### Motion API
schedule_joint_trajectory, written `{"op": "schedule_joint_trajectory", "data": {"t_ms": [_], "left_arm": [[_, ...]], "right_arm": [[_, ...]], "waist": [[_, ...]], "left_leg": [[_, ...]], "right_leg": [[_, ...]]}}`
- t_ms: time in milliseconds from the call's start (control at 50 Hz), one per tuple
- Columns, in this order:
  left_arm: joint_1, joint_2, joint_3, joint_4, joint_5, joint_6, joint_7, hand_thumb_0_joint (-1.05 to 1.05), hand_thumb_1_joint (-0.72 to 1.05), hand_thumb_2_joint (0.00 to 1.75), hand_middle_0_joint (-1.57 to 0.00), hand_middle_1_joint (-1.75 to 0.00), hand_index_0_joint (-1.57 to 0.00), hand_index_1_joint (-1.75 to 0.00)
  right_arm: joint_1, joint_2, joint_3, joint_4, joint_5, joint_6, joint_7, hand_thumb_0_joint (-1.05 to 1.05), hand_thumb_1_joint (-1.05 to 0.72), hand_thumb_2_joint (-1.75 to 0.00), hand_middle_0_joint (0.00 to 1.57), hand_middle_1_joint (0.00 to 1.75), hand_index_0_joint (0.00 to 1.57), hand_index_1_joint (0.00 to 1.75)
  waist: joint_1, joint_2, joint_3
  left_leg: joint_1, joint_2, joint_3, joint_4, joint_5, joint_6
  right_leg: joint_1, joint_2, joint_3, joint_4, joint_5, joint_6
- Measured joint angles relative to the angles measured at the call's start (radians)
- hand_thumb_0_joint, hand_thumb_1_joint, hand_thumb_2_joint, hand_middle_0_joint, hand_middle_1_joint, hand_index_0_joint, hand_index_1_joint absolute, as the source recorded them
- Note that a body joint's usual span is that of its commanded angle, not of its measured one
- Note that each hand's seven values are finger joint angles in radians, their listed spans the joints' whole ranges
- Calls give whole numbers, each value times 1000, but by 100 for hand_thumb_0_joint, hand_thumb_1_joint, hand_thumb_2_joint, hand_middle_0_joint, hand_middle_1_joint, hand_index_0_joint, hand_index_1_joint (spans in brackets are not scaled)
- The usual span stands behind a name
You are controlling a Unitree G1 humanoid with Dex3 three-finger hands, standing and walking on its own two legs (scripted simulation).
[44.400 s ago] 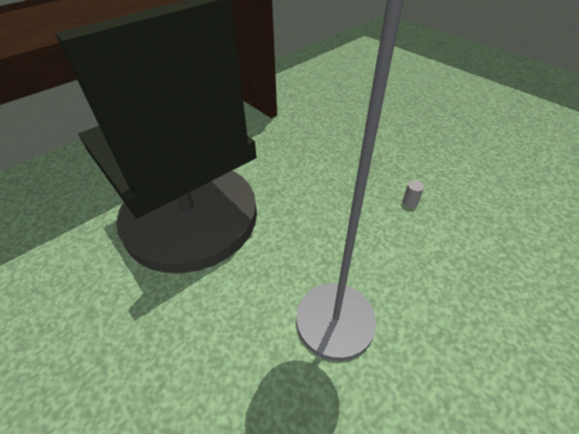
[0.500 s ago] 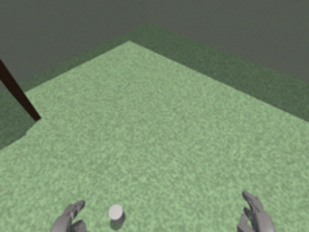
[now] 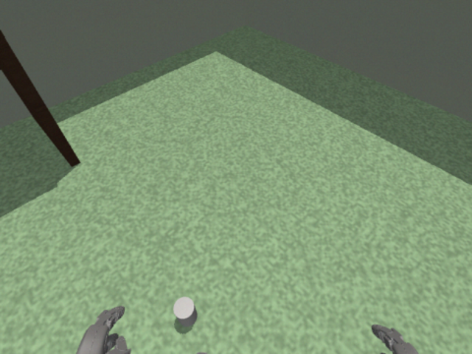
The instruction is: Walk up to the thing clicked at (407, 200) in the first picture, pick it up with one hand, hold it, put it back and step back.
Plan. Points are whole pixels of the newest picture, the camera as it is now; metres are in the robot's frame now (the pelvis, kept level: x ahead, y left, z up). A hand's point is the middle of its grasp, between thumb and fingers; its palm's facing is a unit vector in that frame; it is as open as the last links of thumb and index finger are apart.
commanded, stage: stand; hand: left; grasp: from above
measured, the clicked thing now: (185, 312) +0.37 +0.22 -0.68
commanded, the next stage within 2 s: none
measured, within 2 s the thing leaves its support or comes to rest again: neither
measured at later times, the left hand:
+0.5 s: hand out of the picture +0.04 +0.24 -0.13, palm faces +0.05 -0.95 -0.31, open 7.4 cm
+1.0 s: hand out of the picture +0.05 +0.24 -0.12, palm faces +0.04 -0.94 -0.33, open 7.4 cm
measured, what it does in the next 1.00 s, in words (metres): stands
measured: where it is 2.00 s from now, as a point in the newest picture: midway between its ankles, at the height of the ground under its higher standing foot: outside the picture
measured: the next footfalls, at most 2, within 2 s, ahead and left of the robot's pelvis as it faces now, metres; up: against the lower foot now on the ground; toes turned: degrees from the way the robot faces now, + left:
none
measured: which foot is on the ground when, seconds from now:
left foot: down 0.00-1.00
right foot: down 0.00-1.00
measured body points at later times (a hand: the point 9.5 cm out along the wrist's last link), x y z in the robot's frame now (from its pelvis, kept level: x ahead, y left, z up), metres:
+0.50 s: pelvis +0.00 +0.01 +0.04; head +0.01 +0.01 +0.49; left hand +0.04 +0.29 -0.10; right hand +0.08 -0.27 -0.10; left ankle +0.02 +0.12 -0.70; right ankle -0.01 -0.14 -0.70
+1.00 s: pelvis +0.00 +0.00 +0.05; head +0.00 +0.00 +0.50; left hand +0.05 +0.29 -0.09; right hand +0.07 -0.29 -0.09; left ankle +0.02 +0.12 -0.70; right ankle -0.01 -0.14 -0.70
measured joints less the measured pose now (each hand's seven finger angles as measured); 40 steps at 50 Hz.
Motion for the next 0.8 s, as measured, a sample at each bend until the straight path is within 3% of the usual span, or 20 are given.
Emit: {"op": "schedule_joint_trajectory", "data": {"t_ms": [160,340,800], "left_arm": [[1,5,32,304,0,-64,1,1,91,90,-20,-30,-20,-30],[1,-9,23,494,-15,-87,4,1,91,90,-20,-30,-20,-30],[-75,12,17,637,-18,-112,-9,1,91,90,-20,-30,-20,-30]], "right_arm": [[14,-12,-32,116,9,34,11,1,-90,-90,20,30,20,30],[8,3,-24,226,24,50,-1,1,-91,-90,20,30,20,30],[-22,-20,-19,334,37,60,4,1,-91,-90,20,30,20,30]], "waist": [[-2,13,24],[-2,20,47],[-15,29,48]], "left_leg": [[126,1,-1,-133,51,6],[258,-6,-1,-299,129,8],[358,3,-12,-464,223,-5]], "right_leg": [[135,2,-5,-155,65,8],[269,-4,-9,-325,145,14],[369,6,-23,-487,236,5]]}}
